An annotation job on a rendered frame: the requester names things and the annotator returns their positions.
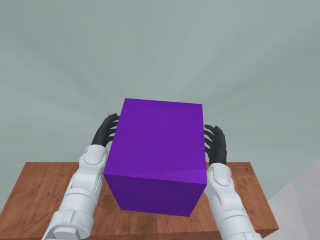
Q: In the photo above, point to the left robot hand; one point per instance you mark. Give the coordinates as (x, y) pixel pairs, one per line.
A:
(102, 135)

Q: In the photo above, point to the carton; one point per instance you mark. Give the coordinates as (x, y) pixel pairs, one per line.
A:
(157, 160)

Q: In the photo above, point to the robot right forearm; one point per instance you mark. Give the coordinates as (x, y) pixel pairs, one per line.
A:
(226, 206)

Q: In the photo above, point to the robot left forearm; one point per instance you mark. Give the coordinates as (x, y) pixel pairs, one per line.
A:
(74, 219)

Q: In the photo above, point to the right robot hand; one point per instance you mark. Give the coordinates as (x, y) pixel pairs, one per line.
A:
(217, 152)

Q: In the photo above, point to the pedestal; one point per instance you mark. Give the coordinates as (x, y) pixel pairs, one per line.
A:
(41, 186)

